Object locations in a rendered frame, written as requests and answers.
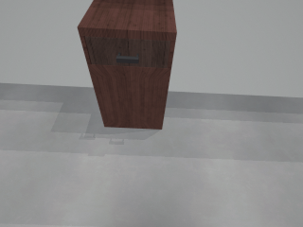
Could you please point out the handle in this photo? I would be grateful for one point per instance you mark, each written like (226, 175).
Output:
(127, 59)

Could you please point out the drawer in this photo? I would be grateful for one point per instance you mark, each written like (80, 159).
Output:
(151, 53)

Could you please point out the cabinet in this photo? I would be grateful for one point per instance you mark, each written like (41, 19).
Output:
(131, 97)

